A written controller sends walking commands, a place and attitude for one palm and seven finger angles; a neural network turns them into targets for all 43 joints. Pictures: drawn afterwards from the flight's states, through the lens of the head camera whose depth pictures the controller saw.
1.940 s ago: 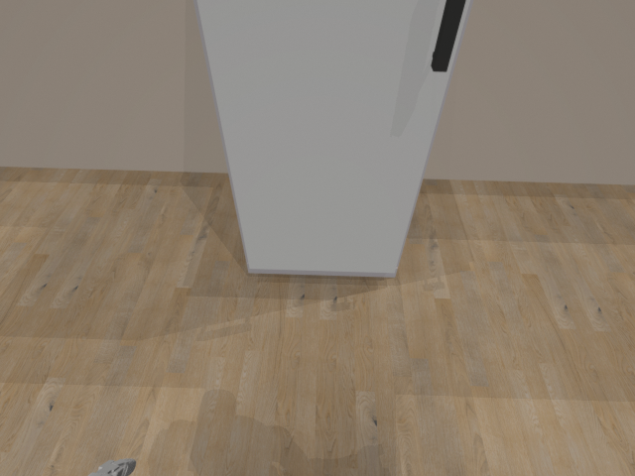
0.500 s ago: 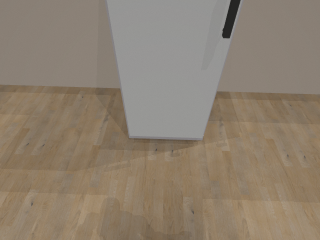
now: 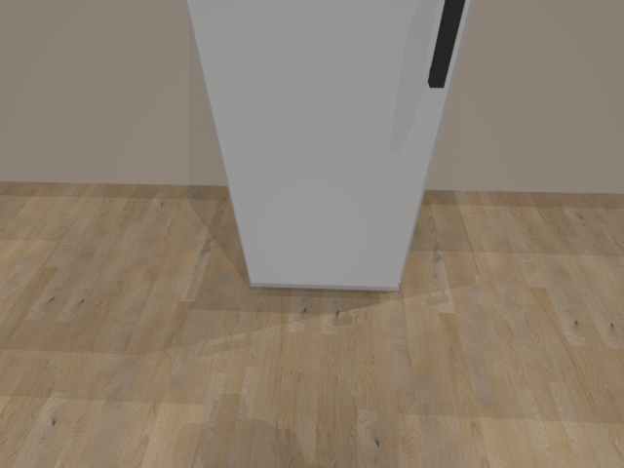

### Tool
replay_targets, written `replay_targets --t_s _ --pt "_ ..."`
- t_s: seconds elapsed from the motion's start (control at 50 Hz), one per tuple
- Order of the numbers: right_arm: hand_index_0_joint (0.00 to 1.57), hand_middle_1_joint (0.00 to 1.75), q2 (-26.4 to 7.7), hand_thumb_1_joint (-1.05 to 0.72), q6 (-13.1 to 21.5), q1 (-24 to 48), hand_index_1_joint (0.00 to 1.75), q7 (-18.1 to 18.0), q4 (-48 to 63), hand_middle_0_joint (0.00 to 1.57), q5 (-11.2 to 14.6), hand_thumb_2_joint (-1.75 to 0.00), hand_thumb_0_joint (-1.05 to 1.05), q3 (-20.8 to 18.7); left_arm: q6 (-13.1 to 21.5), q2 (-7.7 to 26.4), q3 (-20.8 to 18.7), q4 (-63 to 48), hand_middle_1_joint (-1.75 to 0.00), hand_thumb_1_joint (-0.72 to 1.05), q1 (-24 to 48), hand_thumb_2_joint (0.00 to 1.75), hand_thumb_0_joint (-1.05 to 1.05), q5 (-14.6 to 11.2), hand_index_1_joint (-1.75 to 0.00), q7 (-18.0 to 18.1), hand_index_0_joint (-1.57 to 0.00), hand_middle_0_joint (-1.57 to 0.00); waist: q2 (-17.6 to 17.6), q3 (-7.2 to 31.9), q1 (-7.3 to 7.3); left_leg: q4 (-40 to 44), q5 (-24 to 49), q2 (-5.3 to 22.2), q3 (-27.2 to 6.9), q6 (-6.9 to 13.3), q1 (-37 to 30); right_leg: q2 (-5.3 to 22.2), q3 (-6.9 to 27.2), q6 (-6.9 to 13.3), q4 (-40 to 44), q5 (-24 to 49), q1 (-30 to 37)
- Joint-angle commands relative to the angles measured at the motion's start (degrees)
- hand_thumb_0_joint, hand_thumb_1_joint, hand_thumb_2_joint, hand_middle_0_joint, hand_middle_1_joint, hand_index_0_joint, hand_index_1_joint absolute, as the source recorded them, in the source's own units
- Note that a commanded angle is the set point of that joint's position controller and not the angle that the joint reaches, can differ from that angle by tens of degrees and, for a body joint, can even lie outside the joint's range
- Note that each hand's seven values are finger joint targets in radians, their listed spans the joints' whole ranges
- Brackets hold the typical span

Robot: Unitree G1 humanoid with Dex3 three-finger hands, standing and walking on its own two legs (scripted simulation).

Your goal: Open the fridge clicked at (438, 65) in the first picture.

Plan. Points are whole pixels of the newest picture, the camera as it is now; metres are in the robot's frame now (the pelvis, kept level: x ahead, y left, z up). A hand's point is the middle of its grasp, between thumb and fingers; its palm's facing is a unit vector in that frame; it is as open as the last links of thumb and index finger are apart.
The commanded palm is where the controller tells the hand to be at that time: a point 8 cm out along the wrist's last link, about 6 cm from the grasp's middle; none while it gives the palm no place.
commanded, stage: take the last steps up to it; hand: right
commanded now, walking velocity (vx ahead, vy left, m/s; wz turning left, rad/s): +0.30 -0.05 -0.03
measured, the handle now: (451, 2) +0.83 -0.20 +0.26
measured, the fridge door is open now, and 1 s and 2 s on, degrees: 0 0 0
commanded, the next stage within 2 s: come to a stop and stand still in 0.76 s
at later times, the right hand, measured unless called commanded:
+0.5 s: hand (432, 444) +0.21 -0.16 -0.16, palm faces +0.09 +0.97 -0.21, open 7.2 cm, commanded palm none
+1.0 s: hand (454, 369) +0.33 -0.22 -0.17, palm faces +0.08 +0.98 -0.18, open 7.4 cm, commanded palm none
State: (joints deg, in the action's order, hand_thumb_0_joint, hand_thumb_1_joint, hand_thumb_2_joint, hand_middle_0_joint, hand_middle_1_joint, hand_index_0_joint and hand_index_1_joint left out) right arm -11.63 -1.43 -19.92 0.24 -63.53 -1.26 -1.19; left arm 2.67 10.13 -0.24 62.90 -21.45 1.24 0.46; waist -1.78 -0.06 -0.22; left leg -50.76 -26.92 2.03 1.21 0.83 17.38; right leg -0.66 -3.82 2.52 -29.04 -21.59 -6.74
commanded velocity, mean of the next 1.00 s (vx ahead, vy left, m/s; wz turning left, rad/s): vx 0.16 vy -0.02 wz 0.00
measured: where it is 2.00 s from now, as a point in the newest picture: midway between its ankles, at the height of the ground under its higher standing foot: (348, 460)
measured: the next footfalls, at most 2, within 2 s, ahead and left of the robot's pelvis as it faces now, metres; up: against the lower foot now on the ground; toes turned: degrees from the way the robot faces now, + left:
left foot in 0.28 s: +0.23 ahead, +0.12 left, +0.00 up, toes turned +6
right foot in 0.70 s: +0.35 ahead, -0.13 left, +0.00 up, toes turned -12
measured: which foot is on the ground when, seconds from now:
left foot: up 0.00-0.26, down 0.28-0.70, up 0.72-1.00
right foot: down 0.00-0.30, up 0.32-0.68, down 0.70-1.00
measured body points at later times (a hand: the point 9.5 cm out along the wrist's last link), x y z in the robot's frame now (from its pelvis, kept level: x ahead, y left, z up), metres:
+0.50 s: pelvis +0.17 +0.02 +0.00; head +0.17 +0.02 +0.45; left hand +0.17 +0.25 -0.15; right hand +0.21 -0.21 -0.15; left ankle +0.19 +0.12 -0.73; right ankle +0.18 -0.11 -0.67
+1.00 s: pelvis +0.32 -0.05 +0.01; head +0.34 -0.06 +0.46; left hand +0.33 +0.18 -0.14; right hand +0.33 -0.27 -0.16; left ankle +0.37 +0.08 -0.70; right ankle +0.31 -0.12 -0.73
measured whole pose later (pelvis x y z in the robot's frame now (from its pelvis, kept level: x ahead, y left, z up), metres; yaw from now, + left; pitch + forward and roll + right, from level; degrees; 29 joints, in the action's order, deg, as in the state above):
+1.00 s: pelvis +0.32 -0.05 +0.01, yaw -2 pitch -1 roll +0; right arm -9.5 -0.3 -14.5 -1.6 -61.2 -1.4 -2.4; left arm 2.4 7.7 -1.4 62.3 -16.6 1.1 1.9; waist -2.4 -3.2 0.0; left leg -43.4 -16.5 4.4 4.0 -1.3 23.5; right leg -0.2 -10.6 3.6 -23.2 -13.6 -8.8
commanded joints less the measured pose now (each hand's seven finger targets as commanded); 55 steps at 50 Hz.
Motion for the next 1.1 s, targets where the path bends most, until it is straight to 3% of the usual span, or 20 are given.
replay_targets --t_s 0.0,0.16,0.22,0.24,0.26,0.28,0.32,0.34,0.4,0.56,0.62,0.64,0.66,0.68,0.72,0.76,0.82,0.94,1.02,1.08 --pt "0.20 0.30 -2.65 -0.90 3.34 9.78 0.30 0.31 8.32 0.20 0.09 -0.90 0.00 -1.36 1.53 8.31 -1.74 0.99 -0.30 0.90 -9.03 0.90 0.00 -0.09 -0.30 1.78 -0.20 -0.20 6.66 -7.56 -2.14 -10.78 2.24 3.95 0.23 -0.33 22.36 18.03 18.18 10.91 15.37 28.42 9.30" --pt "0.20 0.30 0.56 -0.90 3.28 13.22 0.30 0.97 9.78 0.20 0.14 -0.90 0.00 -1.77 1.94 5.30 -2.07 4.08 -0.30 0.90 -10.73 0.90 0.00 0.03 -0.30 2.00 -0.20 -0.20 8.52 -7.51 -1.53 10.79 11.76 1.25 5.57 0.74 9.02 13.77 8.54 7.76 15.14 31.66 4.00" --pt "0.20 0.30 -1.62 -0.90 3.92 1.83 0.30 0.47 6.34 0.20 -0.25 -0.90 0.00 -2.91 1.64 5.76 -2.41 4.39 -0.30 0.90 -9.38 0.90 0.00 -0.46 -0.30 1.92 -0.20 -0.20 4.80 -3.07 4.15 17.94 16.88 -1.75 7.32 2.10 -8.95 11.58 4.61 5.16 1.27 39.73 -0.33" --pt "0.20 0.30 -5.42 -0.90 4.85 -6.40 0.30 -0.02 4.38 0.20 -0.58 -0.90 0.00 -3.85 1.66 4.98 -2.49 3.68 -0.30 0.90 -9.18 0.90 0.00 -0.82 -0.30 1.44 -0.20 -0.20 -0.49 1.87 7.65 21.34 16.90 3.11 1.00 4.08 -21.61 9.08 3.05 2.83 -11.93 32.47 -7.49" --pt "0.20 0.30 -11.67 -0.90 5.45 -13.18 0.30 -0.98 2.71 0.20 -0.80 -0.90 0.00 -5.50 2.12 1.72 -2.01 2.01 -0.30 0.90 -12.13 0.90 0.00 -1.37 -0.30 0.81 -0.20 -0.20 -12.68 9.23 8.45 28.18 14.87 20.55 -23.48 10.57 -33.38 1.07 -1.18 -0.07 -31.70 5.24 -21.51" --pt "0.20 0.30 -13.35 -0.90 5.00 -13.61 0.30 -1.11 2.17 0.20 0.52 -0.90 0.00 -5.66 1.55 2.38 -2.52 0.82 -0.30 0.90 -9.13 0.90 0.00 -1.09 -0.30 0.85 -0.20 -0.20 -9.73 8.60 7.61 35.66 8.71 26.85 -33.50 14.43 -28.40 0.81 2.49 0.23 -44.15 -10.79 -25.43" --pt "0.20 0.30 -8.23 -0.90 4.66 -2.34 0.30 -1.44 4.86 0.20 0.37 -0.90 0.00 -4.26 0.59 1.25 -2.99 -1.02 -0.30 0.90 -1.81 0.90 0.00 -0.19 -0.30 0.12 -0.20 -0.20 -3.32 -3.24 4.30 39.69 -4.74 23.02 -26.48 11.94 -10.37 6.51 5.21 0.17 -47.40 -2.59 -29.10" --pt "0.20 0.30 -5.33 -0.90 4.76 1.37 0.30 -1.72 5.62 0.20 0.14 -0.90 0.00 -3.53 -0.12 -0.10 -3.03 -0.54 -0.30 0.90 -2.16 0.90 0.00 0.18 -0.30 -0.21 -0.20 -0.20 -0.48 -5.50 1.97 40.10 -2.20 20.70 -19.20 10.27 -4.18 8.21 5.27 -0.27 -45.05 0.67 -26.83" --pt "0.20 0.30 -2.67 -0.90 5.32 3.02 0.30 -1.64 5.76 0.20 -0.38 -0.90 0.00 -2.56 -1.82 -1.54 -2.78 0.04 -0.30 0.90 -5.38 0.90 0.00 0.62 -0.30 -0.61 -0.20 -0.20 -3.77 -4.72 -1.47 41.10 7.72 15.45 -5.99 7.35 3.13 8.83 2.28 -2.37 -36.04 4.30 -21.10" --pt "0.20 0.30 -6.60 -0.90 5.47 -0.60 0.30 -0.91 4.20 0.20 -0.59 -0.90 0.00 -3.35 -0.79 0.24 -3.00 -6.20 -0.30 0.90 6.25 0.90 0.00 0.15 -0.30 -2.20 -0.20 -0.20 -4.14 -6.11 0.69 39.38 10.32 14.88 -2.98 7.77 -0.48 7.23 -2.12 -3.05 -12.79 7.92 -16.84" --pt "0.20 0.30 -6.59 -0.90 4.72 -0.54 0.30 -0.98 3.96 0.20 -0.36 -0.90 0.00 -3.59 -0.08 1.73 -3.06 -6.11 -0.30 0.90 4.61 0.90 0.00 0.09 -0.30 -1.88 -0.20 -0.20 -2.11 -5.72 -0.95 33.85 11.15 12.87 -0.62 5.99 0.64 4.95 -4.68 -2.68 -4.01 9.15 -6.94" --pt "0.20 0.30 -5.43 -0.90 4.40 -1.36 0.30 -0.88 3.82 0.20 -0.29 -0.90 0.00 -3.33 0.22 3.28 -3.28 -5.01 -0.30 0.90 1.22 0.90 0.00 0.19 -0.30 -1.50 -0.20 -0.20 2.19 -4.05 -2.29 26.71 12.69 10.09 1.16 4.77 3.01 4.25 -4.53 -2.42 -0.29 8.60 0.41" --pt "0.20 0.30 -2.96 -0.90 4.14 -1.98 0.30 -0.64 4.39 0.20 -0.04 -0.90 0.00 -2.86 0.69 7.74 -4.24 -3.72 -0.30 0.90 -4.80 0.90 0.00 0.71 -0.30 -0.74 -0.20 -0.20 11.74 -1.11 -4.70 12.80 10.73 4.88 5.46 2.31 8.00 11.76 6.02 0.60 5.58 6.89 7.85" --pt "0.20 0.30 -0.11 -0.90 4.25 -1.74 0.30 -0.36 6.21 0.20 0.27 -0.90 0.00 -2.26 0.49 13.31 -5.35 -3.09 -0.30 0.90 -9.84 0.90 0.00 0.90 -0.30 -0.18 -0.20 -0.20 23.40 0.75 -5.50 -4.63 -7.43 -1.54 9.55 -0.27 16.99 24.06 22.32 6.15 13.49 9.78 12.11" --pt "0.20 0.30 -1.48 -0.90 4.05 2.32 0.30 -0.70 6.52 0.20 -0.19 -0.90 0.00 -2.43 0.06 10.35 -4.22 -3.59 -0.30 0.90 -5.34 0.90 0.00 0.32 -0.30 0.75 -0.20 -0.20 14.56 -0.99 -4.59 -18.98 -3.78 2.26 1.70 0.90 21.10 24.65 22.87 9.08 16.22 5.17 5.39" --pt "0.20 0.30 -1.21 -0.90 3.82 1.18 0.30 0.01 4.79 0.20 -0.50 -0.90 0.00 -2.46 0.95 6.09 -2.81 -5.22 -0.30 0.90 1.15 0.90 0.00 0.08 -0.30 0.92 -0.20 -0.20 7.05 -2.92 -1.37 -17.73 3.93 5.07 0.35 -0.07 18.12 20.65 13.89 7.31 17.03 10.83 -0.95" --pt "0.20 0.30 0.96 -0.90 2.64 -2.19 0.30 -0.17 3.39 0.20 -0.51 -0.90 0.00 -2.05 1.74 4.33 -2.57 -4.47 -0.30 0.90 1.98 0.90 0.00 -0.16 -0.30 1.21 -0.20 -0.20 7.21 0.27 0.51 -10.97 7.35 4.78 1.67 -1.39 13.18 17.00 5.57 6.90 16.22 23.61 -0.67" --pt "0.20 0.30 1.91 -0.90 1.53 0.23 0.30 -1.80 3.23 0.20 0.03 -0.90 0.00 -0.76 0.66 4.45 -1.99 -2.26 -0.30 0.90 3.31 0.90 0.00 -0.10 -0.30 2.20 -0.20 -0.20 6.68 0.03 0.76 11.50 11.17 2.55 2.44 -2.32 2.17 16.67 1.39 5.72 9.71 49.85 -0.07" --pt "0.20 0.30 -1.55 -0.90 0.73 0.22 0.30 -2.28 3.46 0.20 -0.10 -0.90 0.00 -1.76 -1.35 4.28 -3.06 -1.39 -0.30 0.90 3.85 0.90 0.00 -0.56 -0.30 2.43 -0.20 -0.20 7.69 -2.88 1.71 21.46 21.72 2.91 2.08 -1.67 -4.66 14.78 1.67 2.44 5.03 38.74 -4.57" --pt "0.20 0.30 -6.29 -0.90 1.18 0.76 0.30 -2.66 4.52 0.20 -0.31 -0.90 0.00 -2.62 -2.72 1.79 -3.70 -1.75 -0.30 0.90 0.80 0.90 0.00 -0.92 -0.30 1.89 -0.20 -0.20 -2.17 0.67 0.39 20.25 54.66 13.34 -7.07 4.34 -9.72 6.60 -1.70 -2.29 -4.79 18.04 -9.67"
